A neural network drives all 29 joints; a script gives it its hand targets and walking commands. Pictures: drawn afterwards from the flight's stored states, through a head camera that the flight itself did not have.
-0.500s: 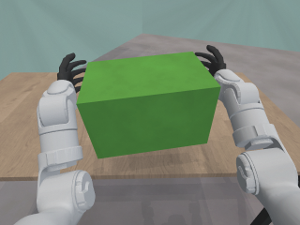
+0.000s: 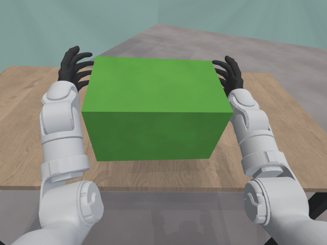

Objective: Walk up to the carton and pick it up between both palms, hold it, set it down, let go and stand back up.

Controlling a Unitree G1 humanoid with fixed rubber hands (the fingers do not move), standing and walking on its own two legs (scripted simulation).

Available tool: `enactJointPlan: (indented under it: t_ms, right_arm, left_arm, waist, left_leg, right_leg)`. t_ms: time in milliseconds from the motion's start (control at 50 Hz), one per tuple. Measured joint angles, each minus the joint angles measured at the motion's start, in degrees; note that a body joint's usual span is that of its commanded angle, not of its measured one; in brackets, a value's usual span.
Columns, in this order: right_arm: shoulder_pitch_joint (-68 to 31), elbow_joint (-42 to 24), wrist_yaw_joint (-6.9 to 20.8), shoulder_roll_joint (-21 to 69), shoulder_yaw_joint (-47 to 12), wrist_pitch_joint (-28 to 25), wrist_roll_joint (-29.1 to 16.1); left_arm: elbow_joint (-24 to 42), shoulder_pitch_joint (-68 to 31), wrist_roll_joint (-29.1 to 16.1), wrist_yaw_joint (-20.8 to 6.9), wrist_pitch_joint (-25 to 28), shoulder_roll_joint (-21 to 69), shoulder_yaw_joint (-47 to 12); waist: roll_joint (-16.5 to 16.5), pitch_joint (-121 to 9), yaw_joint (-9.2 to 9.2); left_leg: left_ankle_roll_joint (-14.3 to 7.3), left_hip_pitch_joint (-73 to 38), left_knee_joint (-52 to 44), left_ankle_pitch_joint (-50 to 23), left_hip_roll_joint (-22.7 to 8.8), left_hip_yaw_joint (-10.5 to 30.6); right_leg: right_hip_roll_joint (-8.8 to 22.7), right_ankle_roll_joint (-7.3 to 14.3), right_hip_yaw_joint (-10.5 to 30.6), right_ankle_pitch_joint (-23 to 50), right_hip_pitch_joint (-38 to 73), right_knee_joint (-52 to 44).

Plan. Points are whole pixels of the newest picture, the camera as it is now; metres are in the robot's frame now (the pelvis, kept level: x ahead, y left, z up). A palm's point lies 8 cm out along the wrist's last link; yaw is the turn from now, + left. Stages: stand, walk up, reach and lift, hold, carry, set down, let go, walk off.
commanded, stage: set down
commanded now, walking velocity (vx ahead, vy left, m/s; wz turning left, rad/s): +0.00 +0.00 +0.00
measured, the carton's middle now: (155, 110) +0.37 +0.01 +0.19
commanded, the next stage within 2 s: none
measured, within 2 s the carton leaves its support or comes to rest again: rests again in 1.58 s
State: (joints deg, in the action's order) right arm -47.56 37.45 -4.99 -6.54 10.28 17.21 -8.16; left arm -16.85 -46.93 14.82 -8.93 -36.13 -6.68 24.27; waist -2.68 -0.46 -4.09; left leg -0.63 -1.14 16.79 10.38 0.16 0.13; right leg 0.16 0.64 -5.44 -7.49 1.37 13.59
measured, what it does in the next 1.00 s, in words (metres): stands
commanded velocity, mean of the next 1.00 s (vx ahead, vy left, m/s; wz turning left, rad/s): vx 0.00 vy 0.00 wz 0.00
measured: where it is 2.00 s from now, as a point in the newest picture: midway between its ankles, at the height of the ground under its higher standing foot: outside the picture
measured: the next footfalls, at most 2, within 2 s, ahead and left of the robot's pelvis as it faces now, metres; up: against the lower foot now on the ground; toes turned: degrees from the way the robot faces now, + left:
none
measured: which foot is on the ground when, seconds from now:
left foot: down 0.00-1.00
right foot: down 0.00-1.00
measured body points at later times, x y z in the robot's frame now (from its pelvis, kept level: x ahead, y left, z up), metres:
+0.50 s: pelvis +0.01 +0.01 +0.00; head -0.01 +0.04 +0.45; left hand +0.41 +0.21 +0.20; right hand +0.40 -0.16 +0.18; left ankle +0.00 +0.11 -0.75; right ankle +0.01 -0.11 -0.75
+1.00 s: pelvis +0.01 +0.01 +0.00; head +0.00 +0.04 +0.45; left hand +0.42 +0.20 +0.17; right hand +0.41 -0.17 +0.15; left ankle +0.00 +0.11 -0.75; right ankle +0.01 -0.11 -0.75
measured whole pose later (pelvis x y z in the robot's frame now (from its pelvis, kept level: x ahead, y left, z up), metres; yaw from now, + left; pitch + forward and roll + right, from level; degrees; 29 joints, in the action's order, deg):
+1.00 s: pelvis +0.01 +0.01 +0.00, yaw +0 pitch -4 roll -1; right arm -37.5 35.3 -5.6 -4.7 10.5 9.8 -3.8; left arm -23.8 -41.4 10.7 -6.9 -25.4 -6.0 20.3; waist -2.7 1.9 -1.7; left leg -1.1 2.9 18.2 11.5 0.4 -0.3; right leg 0.4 -0.1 -5.0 -7.6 -2.1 13.5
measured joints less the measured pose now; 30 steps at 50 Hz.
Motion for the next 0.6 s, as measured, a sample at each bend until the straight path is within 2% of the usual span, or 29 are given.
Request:
enactJointPlan:
  t_ms: [100,220,420,600]
  right_arm:
    - [6.1,-3.3,-0.3,0.6,-1.3,-4.4,0.0]
    - [10.4,-6.2,-1.3,-0.2,-3.4,-7.4,-1.5]
    - [11.1,-6.5,-2.0,-1.0,-5.1,-7.4,-2.7]
    - [10.4,-4.4,-1.4,-0.1,-3.6,-6.8,-0.7]
  left_arm:
    - [2.9,4.0,-0.7,0.1,2.7,0.9,-2.2]
    - [5.7,7.6,-2.6,1.7,4.7,1.3,-5.0]
    - [6.5,9.3,-3.5,2.9,4.7,1.2,-6.0]
    - [2.6,8.1,-3.6,2.9,5.4,1.0,-5.4]
  waist:
    - [-0.4,2.4,0.32]
    - [-0.5,3.6,0.84]
    - [-0.8,3.2,1.26]
    - [-0.7,2.6,1.47]
  left_leg:
    - [0.0,-0.3,1.3,1.2,-0.1,0.4]
    - [-0.1,0.5,2.5,2.1,-0.1,0.4]
    - [-0.4,1.3,2.6,2.4,0.1,0.1]
    - [-0.5,1.9,2.4,2.0,0.3,0.1]
  right_leg:
    - [-0.1,-0.2,-0.4,-0.6,1.0,0.0]
    - [-0.1,-0.4,-0.3,-1.0,0.7,0.2]
    - [0.0,-0.7,-0.1,-1.0,0.0,0.0]
    - [0.3,-0.8,-0.1,-0.7,-0.7,0.0]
